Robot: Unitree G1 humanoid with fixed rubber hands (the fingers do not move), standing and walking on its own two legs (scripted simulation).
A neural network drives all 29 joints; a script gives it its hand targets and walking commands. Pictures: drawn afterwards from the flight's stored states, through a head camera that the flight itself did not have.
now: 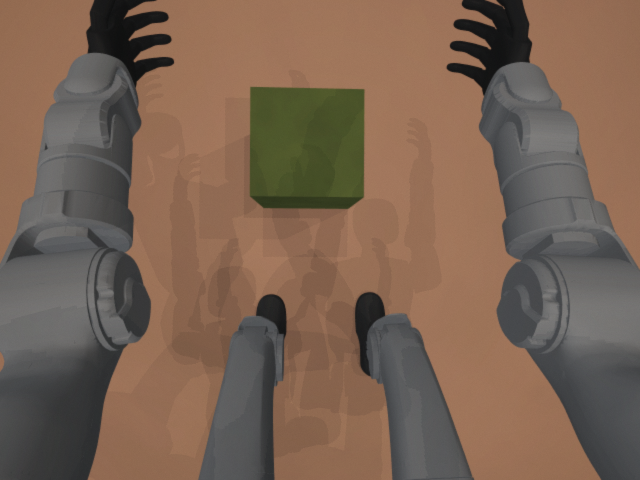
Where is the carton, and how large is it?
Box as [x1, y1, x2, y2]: [250, 87, 363, 208]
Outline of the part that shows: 250,87 251,197 263,207 348,208 363,197 363,89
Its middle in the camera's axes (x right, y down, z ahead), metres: -0.03 -0.19 +0.83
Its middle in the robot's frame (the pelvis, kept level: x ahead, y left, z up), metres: +0.55 +0.02 -0.53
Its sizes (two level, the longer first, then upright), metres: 0.210 0.200 0.250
